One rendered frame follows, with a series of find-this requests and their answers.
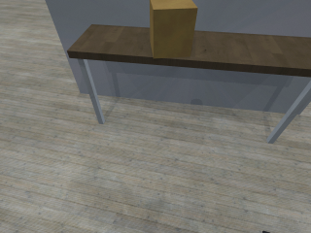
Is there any carton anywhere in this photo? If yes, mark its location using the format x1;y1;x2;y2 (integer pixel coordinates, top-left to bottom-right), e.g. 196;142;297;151
150;0;198;59

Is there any table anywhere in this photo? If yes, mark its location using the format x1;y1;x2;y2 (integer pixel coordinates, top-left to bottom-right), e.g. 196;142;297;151
67;24;311;144

